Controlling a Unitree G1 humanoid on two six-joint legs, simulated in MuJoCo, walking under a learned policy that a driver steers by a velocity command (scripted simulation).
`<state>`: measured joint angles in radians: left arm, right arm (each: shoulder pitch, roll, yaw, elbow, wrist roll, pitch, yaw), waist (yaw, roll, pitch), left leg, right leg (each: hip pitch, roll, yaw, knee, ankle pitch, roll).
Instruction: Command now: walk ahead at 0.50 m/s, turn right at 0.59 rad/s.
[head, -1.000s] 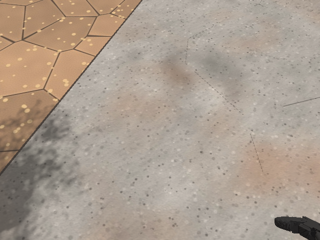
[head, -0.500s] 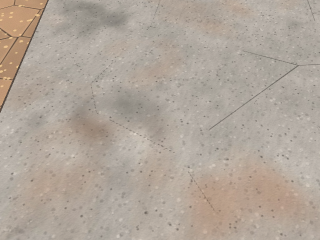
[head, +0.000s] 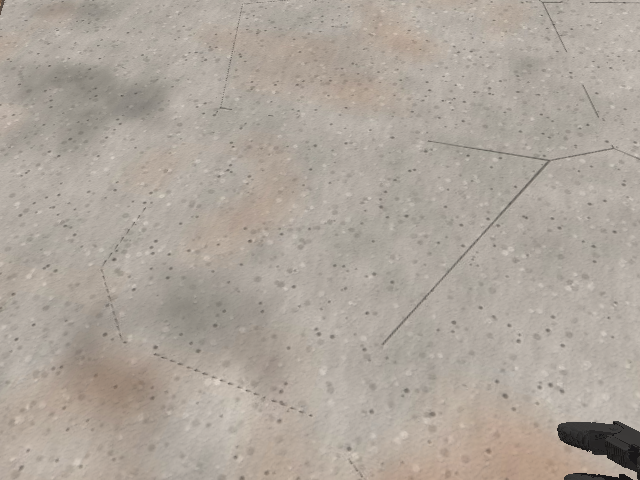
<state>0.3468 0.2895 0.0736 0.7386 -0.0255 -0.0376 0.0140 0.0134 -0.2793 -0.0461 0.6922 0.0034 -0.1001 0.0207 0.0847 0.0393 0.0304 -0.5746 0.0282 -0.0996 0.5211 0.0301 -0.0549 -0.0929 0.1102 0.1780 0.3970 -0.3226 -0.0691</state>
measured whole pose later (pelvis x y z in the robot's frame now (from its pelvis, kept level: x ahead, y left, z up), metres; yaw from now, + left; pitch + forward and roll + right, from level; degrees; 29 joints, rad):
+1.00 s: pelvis +0.41 -0.04 -0.01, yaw -32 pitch +3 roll +0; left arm 0.20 0.32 0.08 0.62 -0.01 0.04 0.02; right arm 0.10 -0.30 -0.03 0.72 0.00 -0.01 -0.02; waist 0.03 0.01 0.02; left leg -0.47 -0.01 -0.12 0.70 -0.29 -0.07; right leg -0.39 0.15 0.18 0.52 -0.17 -0.05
